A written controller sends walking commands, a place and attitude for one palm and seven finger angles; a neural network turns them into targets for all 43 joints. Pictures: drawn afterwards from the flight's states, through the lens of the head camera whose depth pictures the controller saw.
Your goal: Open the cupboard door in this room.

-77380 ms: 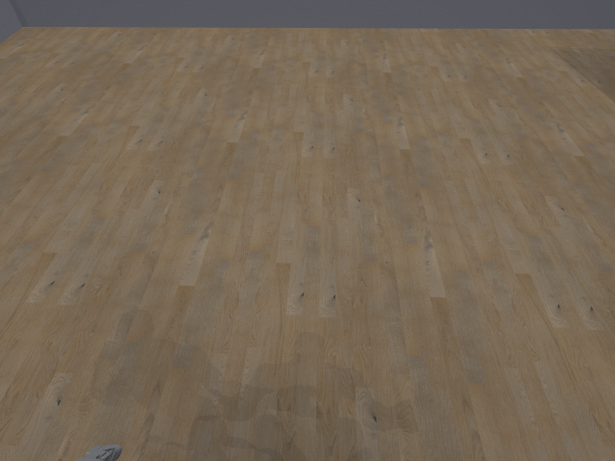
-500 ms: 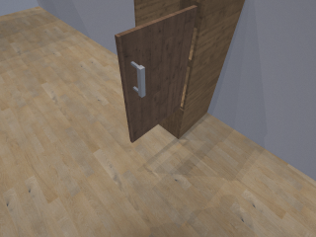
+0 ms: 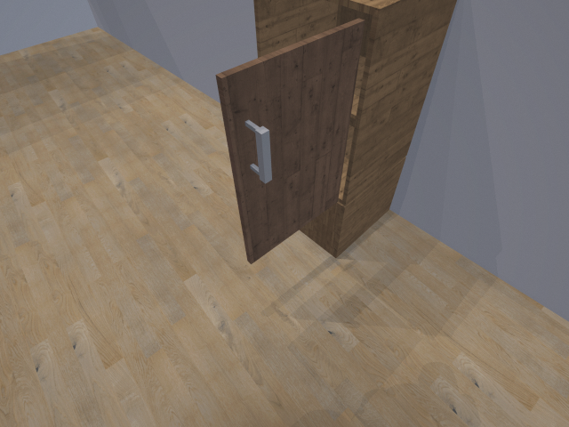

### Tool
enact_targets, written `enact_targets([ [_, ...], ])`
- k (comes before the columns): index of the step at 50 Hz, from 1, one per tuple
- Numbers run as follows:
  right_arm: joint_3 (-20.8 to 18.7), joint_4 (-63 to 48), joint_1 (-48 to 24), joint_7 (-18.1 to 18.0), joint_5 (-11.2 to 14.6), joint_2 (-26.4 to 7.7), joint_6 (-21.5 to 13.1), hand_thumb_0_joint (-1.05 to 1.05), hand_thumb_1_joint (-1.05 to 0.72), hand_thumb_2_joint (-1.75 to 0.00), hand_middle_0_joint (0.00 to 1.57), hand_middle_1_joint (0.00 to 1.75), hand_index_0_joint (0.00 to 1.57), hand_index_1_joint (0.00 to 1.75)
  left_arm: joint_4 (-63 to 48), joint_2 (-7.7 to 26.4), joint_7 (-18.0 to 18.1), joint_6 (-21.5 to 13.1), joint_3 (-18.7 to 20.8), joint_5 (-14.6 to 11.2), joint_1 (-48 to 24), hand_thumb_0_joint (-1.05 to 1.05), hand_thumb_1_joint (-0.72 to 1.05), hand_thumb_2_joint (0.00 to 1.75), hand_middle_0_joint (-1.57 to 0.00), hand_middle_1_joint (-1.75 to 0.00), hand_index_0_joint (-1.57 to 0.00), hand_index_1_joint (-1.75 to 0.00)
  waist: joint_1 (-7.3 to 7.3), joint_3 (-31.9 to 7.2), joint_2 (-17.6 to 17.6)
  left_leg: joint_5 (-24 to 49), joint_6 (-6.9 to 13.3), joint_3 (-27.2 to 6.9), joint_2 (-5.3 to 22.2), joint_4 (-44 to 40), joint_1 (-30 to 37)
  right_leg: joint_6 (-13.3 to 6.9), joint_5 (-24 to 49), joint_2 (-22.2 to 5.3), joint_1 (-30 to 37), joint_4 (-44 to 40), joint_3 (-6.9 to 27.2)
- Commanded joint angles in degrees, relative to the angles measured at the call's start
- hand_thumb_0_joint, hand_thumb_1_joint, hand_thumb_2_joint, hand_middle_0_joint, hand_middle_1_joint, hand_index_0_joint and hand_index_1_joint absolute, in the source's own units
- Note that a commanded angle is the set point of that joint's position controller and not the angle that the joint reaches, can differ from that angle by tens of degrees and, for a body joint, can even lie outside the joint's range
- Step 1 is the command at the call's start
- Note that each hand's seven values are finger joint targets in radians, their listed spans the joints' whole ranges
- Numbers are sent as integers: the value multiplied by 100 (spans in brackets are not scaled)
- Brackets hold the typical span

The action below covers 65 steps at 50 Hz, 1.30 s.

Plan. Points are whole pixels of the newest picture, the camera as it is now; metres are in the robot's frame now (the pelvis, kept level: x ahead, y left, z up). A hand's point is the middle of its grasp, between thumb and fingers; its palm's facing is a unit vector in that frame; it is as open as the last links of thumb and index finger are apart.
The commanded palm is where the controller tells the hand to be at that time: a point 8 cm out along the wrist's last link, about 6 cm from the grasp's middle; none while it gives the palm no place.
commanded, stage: let the arm hang, fingers relaxed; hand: left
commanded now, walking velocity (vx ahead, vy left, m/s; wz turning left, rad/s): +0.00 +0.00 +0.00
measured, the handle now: (258, 152) +0.63 +0.09 +0.01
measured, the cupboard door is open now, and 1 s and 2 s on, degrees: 87 87 87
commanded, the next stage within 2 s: look to check the result in 0.30 s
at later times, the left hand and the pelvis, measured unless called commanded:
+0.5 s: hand out of the picture +0.03 +0.17 -0.17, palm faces +0.01 -0.97 -0.23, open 7.4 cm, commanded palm none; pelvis +0.02 -0.01 +0.00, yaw +0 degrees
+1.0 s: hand out of the picture +0.06 +0.18 -0.17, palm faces -0.01 -0.97 -0.26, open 7.4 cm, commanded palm none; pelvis +0.03 -0.02 +0.01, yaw -1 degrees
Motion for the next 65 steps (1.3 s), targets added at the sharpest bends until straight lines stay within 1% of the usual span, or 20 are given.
enact_targets([
  [1,-138,-142,269,-18,-5,-592,-130,0,-90,-90,20,30,20,30,-172,637,22,-47,89,-17,352,0,90,90,-20,-30,-20,-30,28,257,-239,-221,98,-582,544,-538,277,-216,-244,-515,-573,-755,524],
  [5,-120,-114,210,-15,-21,-560,-146,0,-90,-90,20,30,20,30,-195,609,20,-54,90,-26,217,0,90,90,-20,-30,-20,-30,19,264,-103,-127,69,-562,535,-552,297,-205,-159,-538,-504,-788,555],
  [8,-123,-143,158,-16,-22,-581,-157,0,-90,-90,20,30,20,30,-219,616,21,-79,97,-25,147,0,90,90,-20,-30,-20,-30,4,250,-169,79,54,-496,531,-486,376,-204,-11,-568,-477,-861,593],
  [9,-120,-139,164,-17,-24,-592,-165,0,-90,-90,20,30,20,30,-230,640,19,-82,103,-29,108,0,90,90,-20,-30,-20,-30,5,212,-18,160,47,-494,536,-487,376,-199,80,-573,-415,-845,594],
  [12,-127,-148,107,-21,-20,-609,-167,0,-90,-90,20,30,20,30,-227,650,18,-91,105,-33,85,0,90,90,-20,-30,-20,-30,15,149,-116,208,46,-479,543,-454,434,-200,146,-581,-361,-894,601],
  [15,-122,-143,85,-30,-19,-649,-173,0,-90,-90,20,30,20,30,-221,660,10,-95,106,-40,40,0,90,90,-20,-30,-20,-30,6,118,-42,283,39,-486,565,-462,497,-199,240,-580,-315,-902,586],
  [19,-125,-147,34,-41,-10,-704,-186,0,-90,-90,20,30,20,30,-214,703,11,-109,113,-39,14,0,90,90,-20,-30,-20,-30,6,82,-96,482,54,-480,591,-451,590,-201,494,-586,-240,-915,586],
  [27,-148,-160,-54,-44,3,-816,-172,0,-90,-90,20,30,20,30,-181,779,10,-124,106,-38,2,0,90,90,-20,-30,-20,-30,-13,87,-234,401,49,-456,597,-447,698,-197,425,-591,-267,-1035,630],
  [30,-146,-156,-97,-51,3,-865,-186,0,-90,-90,20,30,20,30,-177,800,8,-135,104,-42,-10,0,90,90,-20,-30,-20,-30,-11,-28,-137,537,50,-450,620,-447,764,-199,674,-596,-161,-985,625],
  [35,-149,-164,-180,-55,10,-945,-199,0,-90,-90,20,30,20,30,-165,881,5,-147,106,-43,-59,0,90,90,-20,-30,-20,-30,-5,-26,-195,632,57,-460,634,-467,795,-191,868,-600,-105,-993,619],
  [38,-152,-172,-244,-49,8,-984,-195,0,-90,-90,20,30,20,30,-168,925,2,-151,109,-40,-95,0,90,90,-20,-30,-20,-30,-2,38,-177,583,52,-451,630,-484,794,-186,842,-610,-125,-1047,647],
  [42,-166,-191,-328,-45,7,-1065,-207,0,-90,-90,20,30,20,30,-192,1000,2,-168,125,-36,-163,0,90,90,-20,-30,-20,-30,-1,-91,-185,658,50,-444,641,-477,863,-178,1014,-630,-33,-1046,645],
  [47,-158,-204,-417,-39,7,-1137,-211,0,-90,-90,20,30,20,30,-204,1073,-11,-165,129,-37,-267,0,90,90,-20,-30,-20,-30,4,10,-147,613,35,-458,657,-553,831,-180,916,-622,-43,-1096,657],
  [48,-155,-208,-422,-39,3,-1158,-215,0,-90,-90,20,30,20,30,-210,1084,-13,-168,128,-38,-271,0,90,90,-20,-30,-20,-30,10,-39,-211,664,42,-470,657,-552,855,-174,978,-617,-8,-1083,663],
  [55,-164,-218,-489,-36,7,-1276,-239,0,-90,-90,20,30,20,30,-257,1207,-16,-190,146,-42,-377,0,90,90,-20,-30,-20,-30,10,-242,-147,850,37,-447,678,-553,955,-169,1332,-660,178,-1070,664],
  [57,-172,-237,-525,-39,7,-1306,-245,0,-90,-90,20,30,20,30,-262,1232,-15,-194,151,-42,-421,0,90,90,-20,-30,-20,-30,21,-208,-204,939,42,-461,679,-546,954,-169,1453,-653,188,-1053,647],
  [59,-161,-226,-527,-41,7,-1315,-250,0,-90,-90,20,30,20,30,-259,1243,-17,-191,152,-44,-424,0,90,90,-20,-30,-20,-30,27,-185,-115,995,40,-445,683,-557,957,-165,1521,-666,201,-1053,645],
  [61,-174,-251,-548,-41,18,-1374,-248,0,-90,-90,20,30,20,30,-281,1284,-13,-199,160,-39,-421,0,90,90,-20,-30,-20,-30,30,-239,-259,991,47,-456,684,-544,1007,-154,1524,-649,217,-1076,645],
  [62,-171,-242,-559,-38,11,-1355,-249,0,-90,-90,20,30,20,30,-274,1266,-15,-193,155,-42,-443,0,90,90,-20,-30,-20,-30,24,-192,-159,980,41,-443,689,-559,996,-158,1502,-670,202,-1082,642],
  [65,-167,-229,-565,-35,11,-1353,-245,0,-90,-90,20,30,20,30,-258,1275,-18,-193,144,-46,-434,0,90,90,-20,-30,-20,-30,22,-205,-165,942,38,-439,690,-573,1032,-153,1485,-664,193,-1105,677],
])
